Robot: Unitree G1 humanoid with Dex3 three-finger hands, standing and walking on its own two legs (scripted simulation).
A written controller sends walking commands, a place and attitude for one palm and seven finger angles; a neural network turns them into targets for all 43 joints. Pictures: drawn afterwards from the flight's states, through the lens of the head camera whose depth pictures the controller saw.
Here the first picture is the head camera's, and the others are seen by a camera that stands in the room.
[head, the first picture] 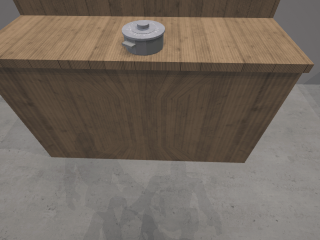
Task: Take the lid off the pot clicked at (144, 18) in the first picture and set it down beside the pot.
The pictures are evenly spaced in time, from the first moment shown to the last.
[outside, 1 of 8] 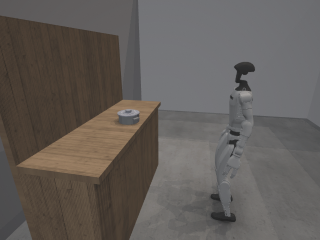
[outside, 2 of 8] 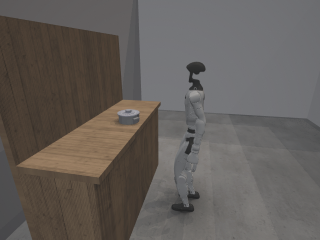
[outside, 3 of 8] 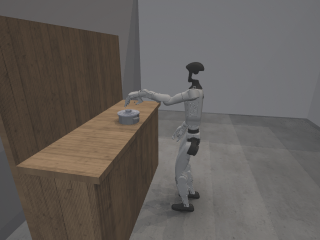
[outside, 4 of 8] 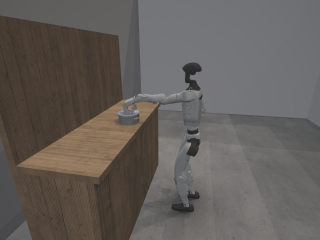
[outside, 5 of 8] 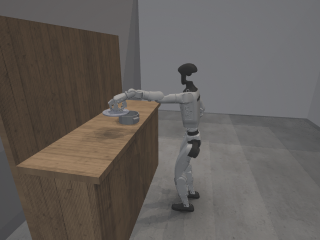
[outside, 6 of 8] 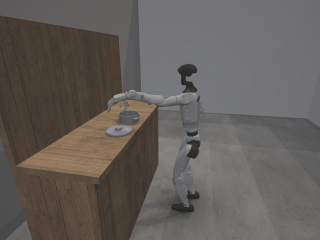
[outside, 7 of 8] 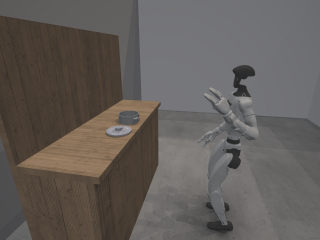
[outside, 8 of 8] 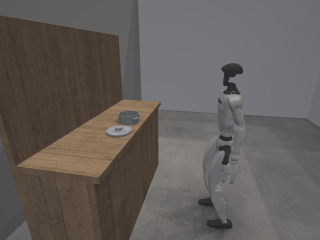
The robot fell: no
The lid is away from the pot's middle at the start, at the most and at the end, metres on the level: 0.00 0.27 0.23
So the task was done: yes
